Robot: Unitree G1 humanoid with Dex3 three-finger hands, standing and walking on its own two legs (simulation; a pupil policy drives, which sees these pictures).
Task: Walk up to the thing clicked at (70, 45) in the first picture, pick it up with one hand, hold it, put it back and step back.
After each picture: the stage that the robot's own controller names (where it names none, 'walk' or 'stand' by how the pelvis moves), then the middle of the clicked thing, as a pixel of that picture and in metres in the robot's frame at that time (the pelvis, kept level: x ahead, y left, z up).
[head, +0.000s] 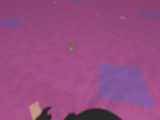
stand; (70, 47) +1.41 +0.45 -0.65
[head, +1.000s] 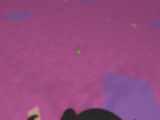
walk; (78, 50) +1.32 +0.20 -0.63
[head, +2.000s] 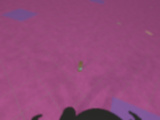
walk; (80, 66) +0.86 +0.10 -0.64
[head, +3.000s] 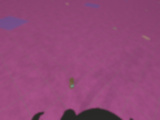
walk; (71, 83) +0.56 +0.18 -0.64
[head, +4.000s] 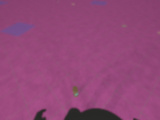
stand; (75, 91) +0.43 +0.18 -0.63
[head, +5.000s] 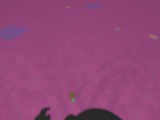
stand; (72, 97) +0.37 +0.20 -0.65
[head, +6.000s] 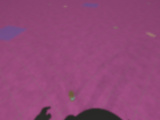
stand; (71, 96) +0.38 +0.21 -0.66
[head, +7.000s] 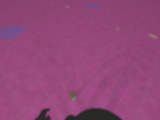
stand; (72, 96) +0.38 +0.19 -0.66
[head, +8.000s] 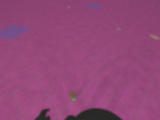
stand; (73, 96) +0.38 +0.19 -0.66
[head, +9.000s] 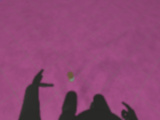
go down; (70, 77) +0.42 +0.17 -0.51
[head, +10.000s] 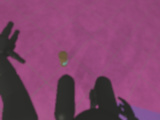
go down; (63, 60) +0.47 +0.20 -0.28
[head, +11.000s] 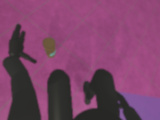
close in; (50, 49) +0.47 +0.23 -0.20
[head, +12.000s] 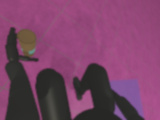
close; (28, 46) +0.46 +0.26 -0.16
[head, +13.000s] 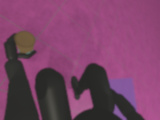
lift; (25, 47) +0.44 +0.27 -0.16
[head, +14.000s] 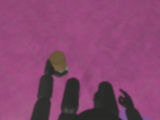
lift; (61, 66) +0.34 +0.20 -0.01
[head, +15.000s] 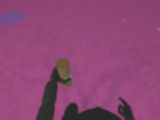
hold; (65, 74) +0.31 +0.17 +0.03
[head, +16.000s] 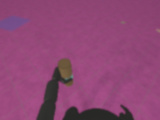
hold; (67, 74) +0.31 +0.16 +0.04
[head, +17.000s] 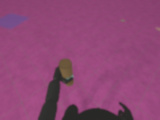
crouch; (67, 74) +0.32 +0.16 +0.03
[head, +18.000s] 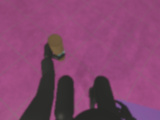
crouch; (58, 50) +0.46 +0.19 -0.05
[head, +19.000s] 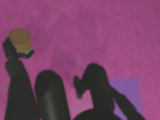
lower; (24, 47) +0.45 +0.27 -0.18
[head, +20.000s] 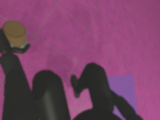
lower; (18, 41) +0.47 +0.28 -0.17
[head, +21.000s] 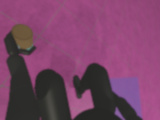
lower; (25, 43) +0.46 +0.27 -0.17
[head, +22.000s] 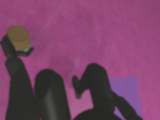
lower; (22, 45) +0.45 +0.28 -0.17
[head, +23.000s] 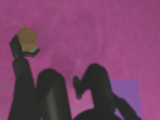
loosen; (29, 46) +0.45 +0.26 -0.17
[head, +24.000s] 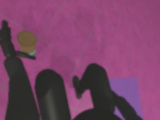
withdraw; (28, 47) +0.44 +0.26 -0.17
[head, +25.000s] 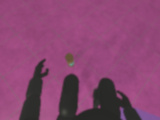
walk; (70, 61) +0.47 +0.19 -0.32
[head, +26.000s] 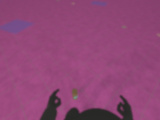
stand; (75, 94) +0.39 +0.15 -0.59
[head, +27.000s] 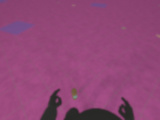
stand; (74, 94) +0.41 +0.16 -0.60
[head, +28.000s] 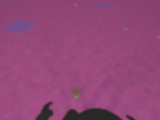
stand; (75, 94) +0.40 +0.15 -0.63
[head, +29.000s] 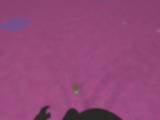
walk; (75, 89) +0.43 +0.16 -0.65
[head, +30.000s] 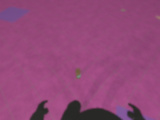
walk; (78, 74) +0.58 +0.16 -0.63
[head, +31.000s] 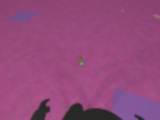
walk; (80, 61) +0.87 +0.20 -0.64
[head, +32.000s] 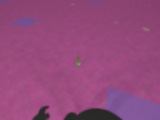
stand; (78, 62) +1.02 +0.20 -0.65
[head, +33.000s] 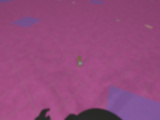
stand; (79, 61) +1.02 +0.19 -0.66
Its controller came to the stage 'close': yes
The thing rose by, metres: 0.69
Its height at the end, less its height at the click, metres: +0.00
